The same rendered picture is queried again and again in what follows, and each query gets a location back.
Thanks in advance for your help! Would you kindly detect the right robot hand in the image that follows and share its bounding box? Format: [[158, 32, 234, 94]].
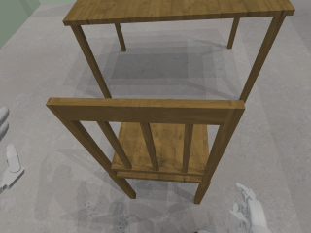
[[229, 183, 268, 233]]

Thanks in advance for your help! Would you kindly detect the chair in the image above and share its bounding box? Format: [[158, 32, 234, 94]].
[[46, 97, 246, 205]]

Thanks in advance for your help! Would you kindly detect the left robot hand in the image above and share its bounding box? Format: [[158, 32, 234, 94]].
[[0, 106, 25, 194]]

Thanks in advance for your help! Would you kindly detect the table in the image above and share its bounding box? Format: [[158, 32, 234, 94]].
[[62, 0, 295, 104]]

